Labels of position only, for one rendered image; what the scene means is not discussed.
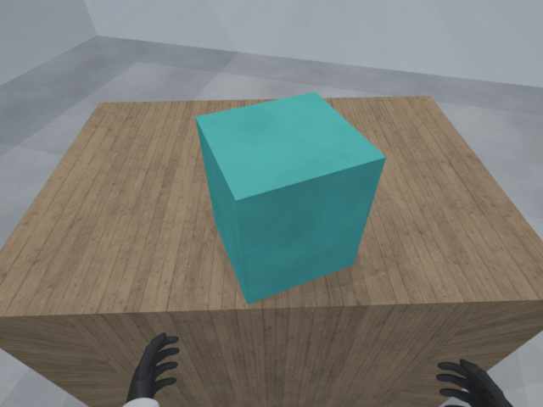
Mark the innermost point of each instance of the left robot hand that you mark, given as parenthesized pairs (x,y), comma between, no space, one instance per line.
(143,383)

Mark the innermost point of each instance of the right robot hand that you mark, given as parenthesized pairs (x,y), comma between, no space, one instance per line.
(482,391)

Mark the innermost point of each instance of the pedestal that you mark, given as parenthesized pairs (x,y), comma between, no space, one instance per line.
(121,245)

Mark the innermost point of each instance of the carton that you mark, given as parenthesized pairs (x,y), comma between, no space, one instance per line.
(291,186)

